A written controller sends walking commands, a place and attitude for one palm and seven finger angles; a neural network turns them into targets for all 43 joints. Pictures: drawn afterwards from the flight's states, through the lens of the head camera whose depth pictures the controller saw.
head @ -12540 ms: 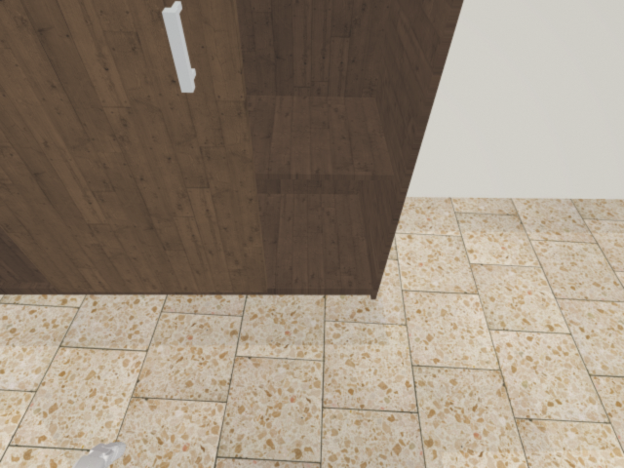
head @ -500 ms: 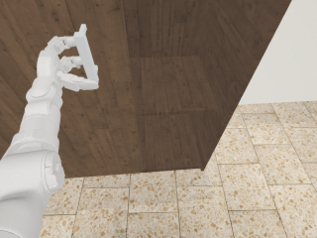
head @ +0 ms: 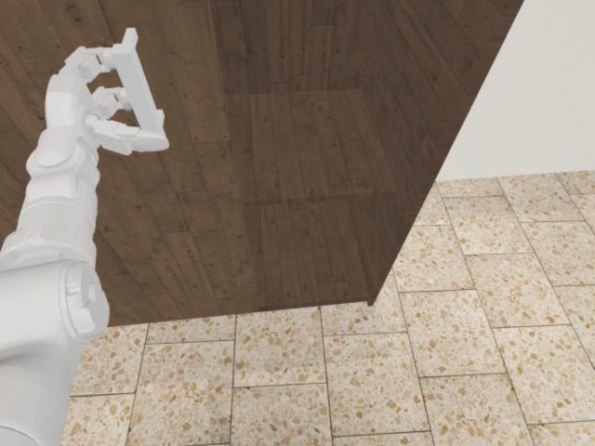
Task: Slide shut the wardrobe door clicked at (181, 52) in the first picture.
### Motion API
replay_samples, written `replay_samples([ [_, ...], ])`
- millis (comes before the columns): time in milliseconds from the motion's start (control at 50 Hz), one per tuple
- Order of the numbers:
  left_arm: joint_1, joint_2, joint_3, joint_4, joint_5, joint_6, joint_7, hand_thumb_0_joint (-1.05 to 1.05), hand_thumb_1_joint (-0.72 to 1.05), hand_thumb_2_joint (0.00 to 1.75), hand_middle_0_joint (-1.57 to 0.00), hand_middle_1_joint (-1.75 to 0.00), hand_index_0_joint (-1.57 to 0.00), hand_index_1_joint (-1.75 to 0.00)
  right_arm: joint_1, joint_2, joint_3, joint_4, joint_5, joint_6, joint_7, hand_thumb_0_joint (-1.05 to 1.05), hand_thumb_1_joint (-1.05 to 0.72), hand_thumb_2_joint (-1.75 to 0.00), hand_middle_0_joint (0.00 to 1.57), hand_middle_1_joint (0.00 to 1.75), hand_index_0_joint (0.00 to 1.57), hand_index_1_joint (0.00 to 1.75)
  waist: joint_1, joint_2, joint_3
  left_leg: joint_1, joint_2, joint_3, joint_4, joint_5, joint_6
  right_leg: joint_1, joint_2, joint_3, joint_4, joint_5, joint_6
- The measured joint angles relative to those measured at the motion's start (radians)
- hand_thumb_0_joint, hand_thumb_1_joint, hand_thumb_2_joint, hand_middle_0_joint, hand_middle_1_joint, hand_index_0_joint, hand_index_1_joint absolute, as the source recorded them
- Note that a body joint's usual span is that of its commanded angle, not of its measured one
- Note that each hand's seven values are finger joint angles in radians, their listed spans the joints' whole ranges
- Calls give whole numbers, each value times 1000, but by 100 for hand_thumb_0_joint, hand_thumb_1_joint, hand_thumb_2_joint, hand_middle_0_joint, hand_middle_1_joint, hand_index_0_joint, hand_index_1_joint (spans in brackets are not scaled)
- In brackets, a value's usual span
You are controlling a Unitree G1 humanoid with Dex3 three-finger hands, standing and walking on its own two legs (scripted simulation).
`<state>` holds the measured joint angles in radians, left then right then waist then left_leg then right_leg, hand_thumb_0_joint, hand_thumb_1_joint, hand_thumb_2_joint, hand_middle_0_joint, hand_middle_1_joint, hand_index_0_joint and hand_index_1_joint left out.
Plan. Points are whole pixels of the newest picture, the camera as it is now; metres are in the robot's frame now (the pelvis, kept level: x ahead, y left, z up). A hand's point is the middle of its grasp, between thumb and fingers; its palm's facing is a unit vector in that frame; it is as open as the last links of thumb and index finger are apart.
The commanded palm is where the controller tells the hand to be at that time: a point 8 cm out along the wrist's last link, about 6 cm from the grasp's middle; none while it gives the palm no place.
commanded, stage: slide the fingers in behind the handle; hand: left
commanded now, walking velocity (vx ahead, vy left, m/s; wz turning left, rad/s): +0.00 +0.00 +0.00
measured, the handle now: (144, 91) +0.55 +0.17 +0.17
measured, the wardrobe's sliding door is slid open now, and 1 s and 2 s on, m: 0.39 0.39 0.39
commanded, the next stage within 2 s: grip the handle and tug to test in 1.68 s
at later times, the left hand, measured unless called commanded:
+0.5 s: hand (121, 119) +0.48 +0.18 +0.18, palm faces +0.05 -1.00 +0.02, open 14.0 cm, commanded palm +0.46 +0.23 +0.17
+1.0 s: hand (152, 114) +0.49 +0.15 +0.18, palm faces +0.05 -1.00 +0.01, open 14.0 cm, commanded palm +0.46 +0.19 +0.17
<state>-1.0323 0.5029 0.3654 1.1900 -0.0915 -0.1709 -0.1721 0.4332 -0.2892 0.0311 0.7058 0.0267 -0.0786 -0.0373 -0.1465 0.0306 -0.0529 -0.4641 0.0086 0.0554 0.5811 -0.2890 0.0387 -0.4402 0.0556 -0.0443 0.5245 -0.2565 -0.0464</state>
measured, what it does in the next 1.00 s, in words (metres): stands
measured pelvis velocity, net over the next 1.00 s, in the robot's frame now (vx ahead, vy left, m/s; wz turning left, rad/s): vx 0.01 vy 0.01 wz -0.01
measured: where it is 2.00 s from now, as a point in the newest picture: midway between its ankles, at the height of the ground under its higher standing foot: outside the picture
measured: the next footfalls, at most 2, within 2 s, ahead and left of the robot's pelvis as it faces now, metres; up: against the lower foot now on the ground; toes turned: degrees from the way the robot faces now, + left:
none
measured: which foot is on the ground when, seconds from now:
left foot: down 0.00-1.00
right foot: down 0.00-1.00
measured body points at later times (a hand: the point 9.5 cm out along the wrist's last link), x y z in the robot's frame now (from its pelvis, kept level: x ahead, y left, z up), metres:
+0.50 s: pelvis +0.01 +0.01 +0.00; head +0.04 +0.01 +0.45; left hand +0.47 +0.24 +0.18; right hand +0.06 -0.26 -0.11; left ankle -0.01 +0.09 -0.73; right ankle +0.00 -0.09 -0.73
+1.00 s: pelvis +0.01 +0.01 +0.00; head +0.04 +0.00 +0.45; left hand +0.48 +0.20 +0.18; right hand +0.03 -0.25 -0.12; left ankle -0.01 +0.09 -0.73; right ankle +0.00 -0.09 -0.73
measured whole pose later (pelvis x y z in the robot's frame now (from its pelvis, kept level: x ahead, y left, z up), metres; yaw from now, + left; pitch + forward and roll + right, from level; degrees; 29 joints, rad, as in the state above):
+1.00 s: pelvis +0.01 +0.01 +0.00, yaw -1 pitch +7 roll -1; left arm -0.91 0.34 0.30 1.00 -0.11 -0.13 -0.06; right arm 0.42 -0.26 0.02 0.71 0.03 -0.08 -0.02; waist -0.11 0.04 -0.06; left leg -0.39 0.00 0.07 0.56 -0.30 0.05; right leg -0.38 0.05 -0.03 0.51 -0.27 -0.03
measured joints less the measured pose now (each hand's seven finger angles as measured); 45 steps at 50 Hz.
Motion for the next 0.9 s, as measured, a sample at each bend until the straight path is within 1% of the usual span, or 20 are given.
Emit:
replay_samples([
  [100, 56, -5, 19, -49, -11, -3, -9, -2, -50, 30, -32, -121, -32, -121, 14, -1, -4, -5, 4, 12, 2, 0, -91, -90, 20, 30, 20, 30, 4, -1, -13, 18, 5, 8, -6, -6, 0, 15, 5, 9, -7, -1, 0],
  [180, 98, -10, 3, -89, -20, 11, -15, -2, -50, 30, -31, -120, -31, -120, 15, -1, -7, -13, 11, 19, 2, 0, -91, -90, 20, 30, 20, 30, 11, 3, -16, 35, 5, 8, -8, -11, 1, 35, 6, 10, -14, -4, 0],
  [300, 150, -51, -21, -160, -52, 38, -17, -2, -50, 30, -30, -120, -30, -120, -8, 2, -7, -15, 17, 21, -2, 1, -91, -90, 20, 30, 20, 30, 33, 8, -15, 60, -1, 4, -16, -11, 4, 63, 0, 6, -24, -5, 5],
  [420, 141, -87, -48, -176, -51, 49, 7, -2, -50, 30, -30, -120, -30, -120, -51, 10, -4, -16, 16, 8, -3, 0, -91, -90, 20, 30, 20, 30, 44, 3, -9, 66, -10, -5, -15, -9, 8, 72, -8, -3, -21, -8, 8],
  [560, 105, -112, -70, -157, -46, 45, 29, -2, -50, 30, -30, -120, -30, -120, -76, 16, 1, -19, 13, -7, 1, 0, -91, -90, 20, 30, 20, 30, 48, 1, -9, 61, -17, -6, -12, -7, 12, 65, -15, -4, -11, -11, 13],
  [660, 84, -116, -76, -131, -37, 51, 46, -2, -50, 30, -30, -120, -30, -120, -70, 20, 4, -18, 11, -7, 3, 0, -91, -90, 20, 30, 20, 30, 42, -1, -7, 55, -19, -3, -9, -8, 14, 56, -17, -1, -5, -13, 15],
  [780, 99, -148, -96, -174, -38, 30, 69, -2, -50, 30, -30, -120, -30, -120, -42, 21, -5, -2, 7, -11, 11, 0, -91, -90, 20, 30, 20, 30, 44, 6, -6, 53, -20, 1, -9, -10, 14, 52, -19, 3, -1, -15, 17],
  [820, 95, -158, -89, -168, -39, 33, 74, -2, -50, 30, -30, -120, -30, -120, -36, 22, -3, 8, 6, -7, 13, 0, -91, -90, 20, 30, 20, 30, 43, 7, -7, 56, -20, 3, -11, -10, 15, 53, -19, 5, -1, -16, 17],
  [900, 95, -160, -74, -162, -28, 50, 93, -2, -50, 30, -30, -120, -30, -120, -27, 26, -4, 10, 4, -1, 14, 1, -91, -90, 20, 30, 20, 30, 34, 6, -10, 61, -17, 10, -17, -9, 13, 54, -15, 12, -3, -14, 15],
])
